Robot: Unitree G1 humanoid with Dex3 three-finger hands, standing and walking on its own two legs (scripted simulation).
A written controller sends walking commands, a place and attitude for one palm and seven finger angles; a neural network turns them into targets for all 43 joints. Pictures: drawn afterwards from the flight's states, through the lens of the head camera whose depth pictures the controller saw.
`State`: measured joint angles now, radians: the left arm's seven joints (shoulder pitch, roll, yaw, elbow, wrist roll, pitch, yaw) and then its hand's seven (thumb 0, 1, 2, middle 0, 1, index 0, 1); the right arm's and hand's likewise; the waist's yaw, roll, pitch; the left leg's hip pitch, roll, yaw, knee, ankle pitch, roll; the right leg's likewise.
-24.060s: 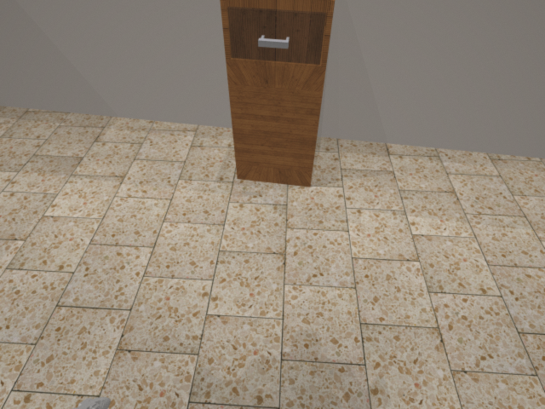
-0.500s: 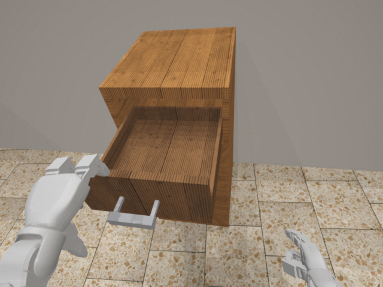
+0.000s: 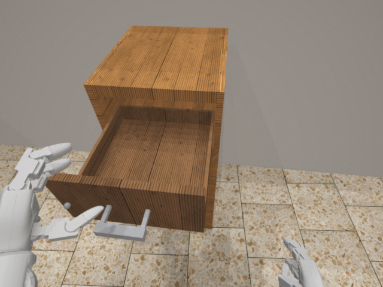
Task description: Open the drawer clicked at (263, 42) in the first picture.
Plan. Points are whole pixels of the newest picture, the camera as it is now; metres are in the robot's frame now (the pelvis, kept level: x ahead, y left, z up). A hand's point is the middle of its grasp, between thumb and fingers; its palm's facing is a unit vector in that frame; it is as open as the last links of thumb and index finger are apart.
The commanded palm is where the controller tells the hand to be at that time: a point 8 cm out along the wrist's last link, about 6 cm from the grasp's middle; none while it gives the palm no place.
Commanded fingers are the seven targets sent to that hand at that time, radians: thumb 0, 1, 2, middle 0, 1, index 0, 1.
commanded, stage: draw the hand back to the body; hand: left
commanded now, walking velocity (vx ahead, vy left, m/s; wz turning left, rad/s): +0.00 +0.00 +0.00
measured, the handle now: (123, 222) +0.25 +0.19 -0.02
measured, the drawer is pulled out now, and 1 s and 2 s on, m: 0.29 0.29 0.29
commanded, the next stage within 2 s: step back with the hand held close in 0.50 s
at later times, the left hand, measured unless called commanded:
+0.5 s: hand (51, 214) +0.18 +0.23 +0.16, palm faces +0.41 -0.82 -0.41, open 7.6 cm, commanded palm +0.13 +0.28 +0.17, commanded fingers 0.00 0.90 0.90 -0.20 -0.30 -0.20 -0.30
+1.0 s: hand (45, 239) +0.15 +0.23 +0.14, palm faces +0.31 -0.82 -0.48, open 7.4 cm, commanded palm +0.08 +0.28 +0.17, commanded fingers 0.00 0.90 0.90 -0.20 -0.30 -0.20 -0.30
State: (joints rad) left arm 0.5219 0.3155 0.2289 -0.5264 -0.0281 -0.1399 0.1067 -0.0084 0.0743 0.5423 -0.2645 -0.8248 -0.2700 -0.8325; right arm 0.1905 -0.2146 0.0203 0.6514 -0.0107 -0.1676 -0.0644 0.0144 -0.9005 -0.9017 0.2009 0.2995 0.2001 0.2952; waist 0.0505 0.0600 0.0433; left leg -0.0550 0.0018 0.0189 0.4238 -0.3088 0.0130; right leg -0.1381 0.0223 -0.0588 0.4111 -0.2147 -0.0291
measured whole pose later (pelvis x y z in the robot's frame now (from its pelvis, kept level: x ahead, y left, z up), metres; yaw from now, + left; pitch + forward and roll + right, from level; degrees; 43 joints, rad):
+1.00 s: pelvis -0.04 +0.00 -0.01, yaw +1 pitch +1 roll +0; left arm 0.68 0.40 0.35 -0.61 -0.03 -0.19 0.16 0.01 0.89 0.89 -0.21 -0.30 -0.22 -0.31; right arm 0.21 -0.22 -0.02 0.55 -0.01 -0.08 -0.10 0.01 -0.90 -0.90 0.20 0.30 0.20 0.29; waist -0.04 -0.02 0.03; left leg -0.30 -0.02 0.00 0.59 -0.31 0.02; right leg -0.37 0.00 -0.08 0.55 -0.20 -0.03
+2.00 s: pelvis -0.25 -0.04 -0.01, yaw +3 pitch -2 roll +2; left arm 0.65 0.41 0.37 -0.60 -0.01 -0.21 0.16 0.01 0.89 0.89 -0.21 -0.30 -0.22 -0.31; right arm 0.27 -0.21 -0.02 0.62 0.00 -0.15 -0.07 0.01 -0.90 -0.90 0.20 0.30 0.20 0.29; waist -0.03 -0.06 -0.02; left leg -0.15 0.01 0.04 0.50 -0.31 -0.02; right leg -0.41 0.01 -0.04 0.73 -0.35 0.01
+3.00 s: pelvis -0.31 -0.06 +0.00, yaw +5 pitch -1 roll +0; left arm 0.27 0.19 0.00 0.94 0.01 0.04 0.01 -0.02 0.99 0.89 -0.20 -0.30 -0.21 -0.30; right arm 0.27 -0.17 0.02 0.97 -0.01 0.03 -0.01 0.01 -0.91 -0.90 0.20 0.30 0.20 0.29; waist -0.03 -0.01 0.09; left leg -0.24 -0.02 0.02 0.49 -0.23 0.02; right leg -0.23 0.01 0.03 0.49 -0.24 0.00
